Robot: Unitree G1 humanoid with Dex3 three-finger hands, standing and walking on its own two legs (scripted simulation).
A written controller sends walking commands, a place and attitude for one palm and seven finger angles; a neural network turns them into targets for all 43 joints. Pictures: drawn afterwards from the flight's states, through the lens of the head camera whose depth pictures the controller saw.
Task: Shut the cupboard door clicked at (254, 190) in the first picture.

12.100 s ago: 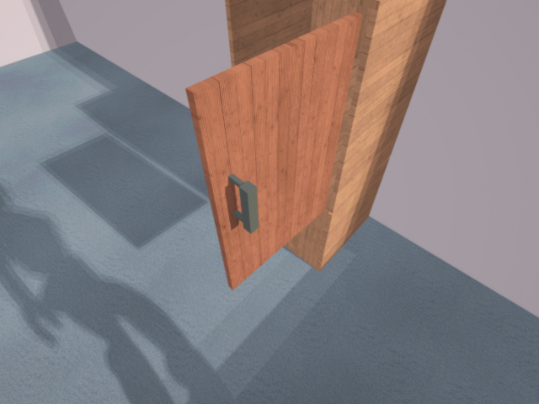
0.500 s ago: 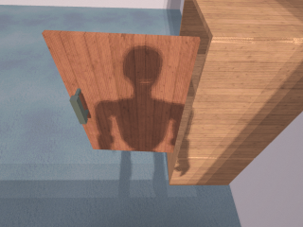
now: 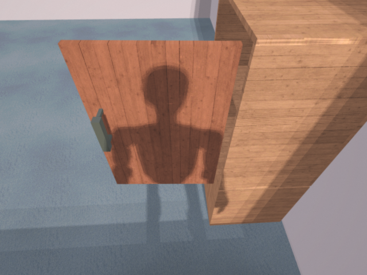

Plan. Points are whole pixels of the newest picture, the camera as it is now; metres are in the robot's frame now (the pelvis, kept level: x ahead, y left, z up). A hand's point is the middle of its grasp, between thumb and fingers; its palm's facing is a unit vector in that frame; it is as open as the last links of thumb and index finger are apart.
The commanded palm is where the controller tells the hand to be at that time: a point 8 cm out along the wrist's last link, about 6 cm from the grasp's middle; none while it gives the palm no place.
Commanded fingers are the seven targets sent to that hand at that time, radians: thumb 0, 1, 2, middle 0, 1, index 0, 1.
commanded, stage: look again from close up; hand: left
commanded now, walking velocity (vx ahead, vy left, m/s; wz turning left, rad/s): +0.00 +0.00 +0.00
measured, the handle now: (103, 130) +0.49 +0.26 +0.01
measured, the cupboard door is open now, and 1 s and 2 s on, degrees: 87 87 87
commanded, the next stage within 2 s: raise the hand and make a fist in 0.14 s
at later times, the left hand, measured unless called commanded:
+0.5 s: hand (99, 247) +0.18 +0.18 -0.01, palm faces +0.17 -0.98 -0.04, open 6.9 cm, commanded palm +0.10 +0.24 -0.05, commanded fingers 0.00 0.90 0.90 -0.44 -0.56 -0.44 -0.56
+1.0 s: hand (96, 269) +0.14 +0.19 -0.03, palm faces +0.04 -1.00 -0.02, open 4.5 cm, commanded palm +0.11 +0.24 -0.02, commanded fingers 0.00 0.90 0.90 -0.90 -1.06 -0.90 -1.06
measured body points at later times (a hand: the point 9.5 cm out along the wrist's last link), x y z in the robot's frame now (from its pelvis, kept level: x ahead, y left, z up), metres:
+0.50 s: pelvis -0.04 -0.02 -0.04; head -0.01 -0.01 +0.41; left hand +0.16 +0.24 +0.00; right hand +0.12 -0.26 -0.12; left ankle +0.01 +0.12 -0.73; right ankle -0.07 -0.14 -0.73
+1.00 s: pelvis -0.07 -0.02 -0.09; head -0.01 -0.02 +0.36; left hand +0.14 +0.24 -0.03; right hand +0.10 -0.24 -0.17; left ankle +0.01 +0.12 -0.73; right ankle -0.07 -0.14 -0.73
